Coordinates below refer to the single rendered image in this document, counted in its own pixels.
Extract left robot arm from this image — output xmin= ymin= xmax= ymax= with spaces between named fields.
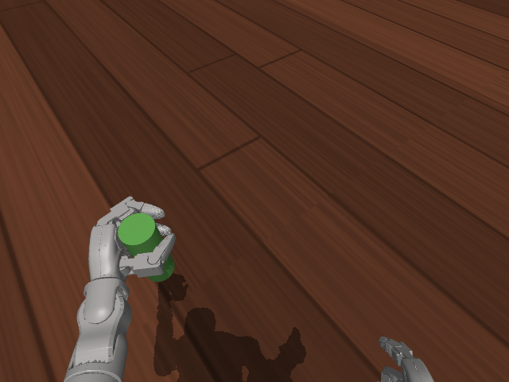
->
xmin=64 ymin=277 xmax=132 ymax=382

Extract left robot hand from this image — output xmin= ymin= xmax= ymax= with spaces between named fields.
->
xmin=88 ymin=197 xmax=176 ymax=282

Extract right robot hand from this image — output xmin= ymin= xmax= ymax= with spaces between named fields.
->
xmin=378 ymin=337 xmax=434 ymax=382

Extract can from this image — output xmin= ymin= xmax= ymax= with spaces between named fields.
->
xmin=118 ymin=213 xmax=175 ymax=282

